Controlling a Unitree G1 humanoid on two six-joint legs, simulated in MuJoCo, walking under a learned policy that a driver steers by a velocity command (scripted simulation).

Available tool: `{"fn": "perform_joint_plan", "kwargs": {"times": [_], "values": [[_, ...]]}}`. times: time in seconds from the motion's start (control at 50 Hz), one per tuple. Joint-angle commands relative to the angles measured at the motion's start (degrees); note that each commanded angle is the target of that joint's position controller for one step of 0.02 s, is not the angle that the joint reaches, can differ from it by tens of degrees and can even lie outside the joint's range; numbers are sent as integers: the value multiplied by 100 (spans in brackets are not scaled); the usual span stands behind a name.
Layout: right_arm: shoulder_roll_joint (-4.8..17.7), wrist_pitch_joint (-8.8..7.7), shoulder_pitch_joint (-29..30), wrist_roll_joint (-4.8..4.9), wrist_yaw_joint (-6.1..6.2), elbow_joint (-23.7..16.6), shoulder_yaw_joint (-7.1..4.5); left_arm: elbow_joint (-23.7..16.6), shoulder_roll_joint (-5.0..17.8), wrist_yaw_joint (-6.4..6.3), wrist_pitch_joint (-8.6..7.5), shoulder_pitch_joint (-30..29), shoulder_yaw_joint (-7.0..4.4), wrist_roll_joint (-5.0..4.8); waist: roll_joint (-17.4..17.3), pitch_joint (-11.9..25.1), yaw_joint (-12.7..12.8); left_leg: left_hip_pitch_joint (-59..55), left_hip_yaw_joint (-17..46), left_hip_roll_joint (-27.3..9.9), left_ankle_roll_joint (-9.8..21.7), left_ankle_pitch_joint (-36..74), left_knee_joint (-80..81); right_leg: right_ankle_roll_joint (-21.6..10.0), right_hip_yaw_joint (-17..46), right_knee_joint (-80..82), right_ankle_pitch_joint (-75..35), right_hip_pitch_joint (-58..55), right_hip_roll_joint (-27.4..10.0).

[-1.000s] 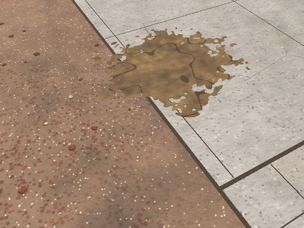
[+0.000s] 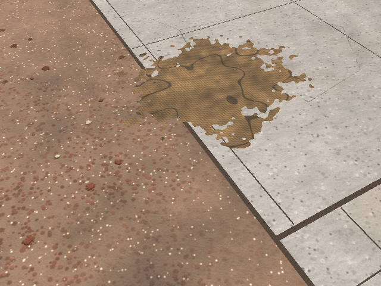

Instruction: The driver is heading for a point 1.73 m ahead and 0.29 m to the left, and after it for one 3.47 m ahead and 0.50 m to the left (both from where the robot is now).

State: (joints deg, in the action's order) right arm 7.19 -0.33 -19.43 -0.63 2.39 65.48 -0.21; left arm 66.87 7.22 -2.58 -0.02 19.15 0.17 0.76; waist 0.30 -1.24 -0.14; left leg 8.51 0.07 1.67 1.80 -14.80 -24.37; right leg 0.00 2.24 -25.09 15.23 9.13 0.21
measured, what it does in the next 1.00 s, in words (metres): walks ahead: left foot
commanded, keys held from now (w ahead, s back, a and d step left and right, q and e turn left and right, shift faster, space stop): w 1.00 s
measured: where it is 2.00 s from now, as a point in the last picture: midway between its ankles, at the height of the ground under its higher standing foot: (207, 175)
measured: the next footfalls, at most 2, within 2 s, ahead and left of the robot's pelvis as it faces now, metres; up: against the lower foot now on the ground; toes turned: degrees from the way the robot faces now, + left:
left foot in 0.64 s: +0.41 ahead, +0.04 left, +0.00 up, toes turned +4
right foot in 1.20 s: +0.73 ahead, -0.11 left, +0.00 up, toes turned -4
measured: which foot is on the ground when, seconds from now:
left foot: down 0.00-0.20, up 0.22-0.62, down 0.64-1.00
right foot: down 0.00-0.66, up 0.68-1.00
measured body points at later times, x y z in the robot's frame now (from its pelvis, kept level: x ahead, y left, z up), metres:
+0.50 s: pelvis +0.16 -0.04 +0.00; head +0.18 -0.05 +0.45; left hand +0.02 +0.16 -0.13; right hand +0.29 -0.26 -0.15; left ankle +0.27 +0.08 -0.69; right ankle +0.02 -0.11 -0.74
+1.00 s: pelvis +0.44 -0.01 +0.00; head +0.46 -0.01 +0.45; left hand +0.57 +0.21 -0.14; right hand +0.35 -0.23 -0.14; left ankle +0.37 +0.04 -0.74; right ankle +0.59 -0.16 -0.68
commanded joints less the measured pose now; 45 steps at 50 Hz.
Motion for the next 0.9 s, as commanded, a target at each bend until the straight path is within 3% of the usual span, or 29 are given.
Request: {"fn": "perform_joint_plan", "kwargs": {"times": [0.02,0.06,0.08,0.1,0.14,0.18,0.2,0.22,0.24,0.26,0.3,0.34,0.4,0.48,0.52,0.58,0.6,0.62,0.64,0.66,0.68,0.7,0.72,0.74,0.76,0.78,0.82,0.86,0.9], "values": [[738,64,-622,-10,-11,-66,-197,-192,395,41,12,306,-92,73,-471,-748,-122,465,1090,-667,533,-2786,917,-345,-63,-276,1711,1011,135],[890,75,-1008,-18,-22,-4,-285,-430,147,112,-55,71,-46,157,-913,-992,-275,319,2112,-1397,953,-3618,1453,-343,-457,-1213,1393,1665,219],[889,55,-1037,-31,-32,-5,-314,-545,159,142,-122,-68,-48,187,-915,-1080,-301,482,2452,-1699,1124,-3500,1640,-343,-512,-1574,1064,1694,48],[905,27,-923,-55,-48,-54,-332,-626,197,173,-189,-106,-66,165,-828,-1061,-230,609,2492,-1776,1177,-3206,1698,-359,-482,-1686,1008,1630,-54],[961,-33,-545,-50,-79,-193,-368,-645,190,239,-310,168,-93,100,-705,-940,39,902,2036,-1589,1068,-2650,1481,-434,-537,-1119,1002,1020,-61],[868,-82,12,26,-105,-390,-369,-310,125,232,-385,1171,-136,18,-461,-883,541,1993,1258,-1004,789,-2333,713,-506,-645,41,520,-772,224],[610,-154,239,11,-129,-542,-303,-180,408,177,-423,1729,-224,59,267,-789,757,2640,657,-545,571,-1890,-462,-567,385,737,1046,-1526,-445],[185,-227,407,24,-185,-786,-186,-91,1042,161,-430,2390,-392,40,1624,-559,927,3400,-373,155,318,-1488,-2275,-917,2720,1889,2689,-1881,-1782],[601,-247,455,-186,-232,-860,-271,-74,1073,159,-356,2239,-416,54,1154,-933,688,3647,-159,-113,399,-1497,-3251,-1172,3343,1988,3027,-1289,-2176],[574,-287,459,-214,-297,-856,-267,-274,864,177,-368,1691,-358,62,573,-1154,393,3651,12,-352,432,-1004,-3656,-1192,2982,1977,2743,-881,-2033],[468,-373,369,-133,-388,-787,-258,-498,698,187,-475,1129,-297,29,265,-1032,108,3390,46,-555,348,-189,-3640,-1042,1981,2061,1302,-756,-1583],[543,-342,383,-147,-439,-764,-301,-440,525,167,-566,1241,-226,22,276,-755,62,3323,-150,-531,246,205,-3579,-931,1203,1951,-194,-1047,-1263],[480,-264,804,-123,-437,-947,-300,-268,476,154,-613,1678,-161,15,435,-590,102,3535,-414,-435,157,407,-3429,-913,580,1644,-2219,-1327,-1123],[366,-238,1990,-66,-436,-1440,-198,-273,513,129,-634,1706,-97,34,545,-791,255,3205,-750,-249,119,756,-2089,-921,190,1630,-3198,-981,-972],[388,-238,2234,-28,-429,-1564,-165,-259,635,109,-654,1706,-109,39,663,-799,263,2690,-886,-123,231,854,-1432,-922,82,1590,-3643,-920,-1002],[675,-266,1716,-18,-332,-1499,-258,-264,854,91,-700,1489,-156,33,704,-425,-106,1576,-947,170,565,721,-1035,-850,-93,810,-5568,-1147,-1146],[811,-304,1087,-4,-291,-1309,-332,-271,933,84,-694,1404,-183,37,676,-82,-382,978,-893,287,677,667,-921,-804,-148,86,-6052,-1270,-1143],[911,-351,209,-8,-249,-1013,-411,-297,1003,91,-668,1271,-208,9,587,355,-764,16,-851,315,783,919,-505,-738,-249,-926,-5867,-1118,-1054],[1171,-387,-603,-111,-201,-780,-518,-357,933,124,-657,1245,-194,-15,411,783,-1051,-1228,-245,-271,934,499,-364,-704,-320,-2217,-4450,-239,-856],[1701,-397,-1147,-243,-201,-748,-639,-520,345,176,-632,1574,-95,-75,-617,1454,-879,-2429,2096,-1973,1402,-425,-112,-588,-587,-4362,-607,1190,-132],[1703,-320,-816,-101,-279,-751,-658,-527,492,233,-591,1766,-198,-120,-974,1607,-624,-2501,4273,-2515,1965,-1072,989,-580,-45,-5593,1236,2341,444],[1377,-322,-63,8,-299,-870,-571,-716,725,231,-559,1127,-254,-17,-477,585,-333,-1624,3516,-2308,1724,-1807,1251,-664,113,-5579,670,2795,-53],[965,-376,370,38,-329,-961,-461,-846,748,266,-579,639,-274,40,-114,17,-258,-741,2786,-2083,1544,-1381,1467,-669,60,-5241,199,2699,-250],[746,-441,488,-5,-328,-928,-392,-848,618,279,-564,536,-282,52,93,-242,-51,-176,2212,-1828,1358,-663,1585,-652,63,-4904,-4,2412,-415],[588,-498,369,-11,-290,-832,-328,-830,528,297,-498,601,-286,130,68,-294,109,205,1743,-1618,1230,-40,1619,-590,65,-4632,-32,2089,-515],[527,-544,266,-16,-261,-756,-289,-804,390,327,-426,710,-270,156,-17,-265,225,368,1379,-1469,1141,377,1653,-527,44,-4415,-47,1876,-562],[642,-625,-81,-12,-231,-637,-279,-880,367,361,-331,564,-288,158,-135,-308,280,377,981,-1337,1118,1149,1676,-434,-109,-4126,-133,1979,-576],[789,-639,-326,-6,-225,-591,-282,-1077,462,393,-264,39,-312,156,-216,-428,234,249,705,-1240,1067,1387,1784,-349,-256,-3749,-495,2433,-644],[797,-626,-592,7,-228,-563,-254,-1297,530,420,-244,-591,-319,132,-253,-532,89,17,527,-1153,975,1816,1825,-269,-396,-3228,-930,2841,-668]]}}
